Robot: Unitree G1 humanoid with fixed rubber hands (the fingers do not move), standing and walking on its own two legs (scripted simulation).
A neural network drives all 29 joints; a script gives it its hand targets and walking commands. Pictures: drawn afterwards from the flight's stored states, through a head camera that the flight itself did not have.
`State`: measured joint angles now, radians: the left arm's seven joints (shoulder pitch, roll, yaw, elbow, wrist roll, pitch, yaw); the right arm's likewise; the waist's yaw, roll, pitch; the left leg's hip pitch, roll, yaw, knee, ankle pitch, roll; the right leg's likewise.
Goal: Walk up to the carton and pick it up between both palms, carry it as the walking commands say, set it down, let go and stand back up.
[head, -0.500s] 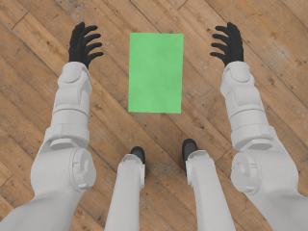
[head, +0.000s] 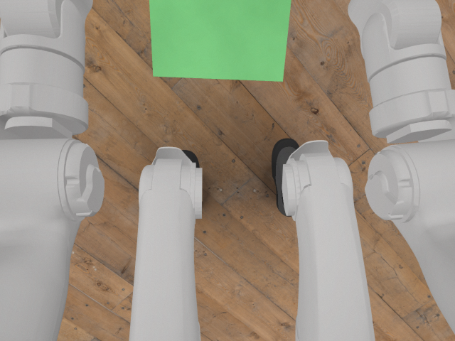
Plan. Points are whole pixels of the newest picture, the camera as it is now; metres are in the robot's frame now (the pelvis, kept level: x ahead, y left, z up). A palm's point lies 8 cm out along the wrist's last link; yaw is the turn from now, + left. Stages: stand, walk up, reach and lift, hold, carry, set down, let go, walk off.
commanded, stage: reach and lift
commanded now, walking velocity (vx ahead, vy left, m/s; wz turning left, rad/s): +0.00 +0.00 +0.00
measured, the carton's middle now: out of the picture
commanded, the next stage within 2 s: none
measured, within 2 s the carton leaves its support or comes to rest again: leaves its support in 1.96 s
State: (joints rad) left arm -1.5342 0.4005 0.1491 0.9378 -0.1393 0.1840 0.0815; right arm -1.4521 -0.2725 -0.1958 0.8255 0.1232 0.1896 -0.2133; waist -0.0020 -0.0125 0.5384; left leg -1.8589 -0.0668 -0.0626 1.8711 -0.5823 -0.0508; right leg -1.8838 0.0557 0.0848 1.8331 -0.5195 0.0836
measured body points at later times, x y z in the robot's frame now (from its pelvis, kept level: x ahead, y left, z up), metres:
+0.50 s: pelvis -0.01 +0.00 -0.10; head +0.38 +0.02 +0.11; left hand +0.57 +0.19 -0.30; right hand +0.56 -0.15 -0.30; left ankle +0.10 +0.13 -0.45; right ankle +0.12 -0.14 -0.45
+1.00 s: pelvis -0.01 +0.00 -0.11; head +0.38 +0.02 +0.10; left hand +0.57 +0.18 -0.31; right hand +0.56 -0.15 -0.31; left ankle +0.10 +0.12 -0.45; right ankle +0.12 -0.14 -0.45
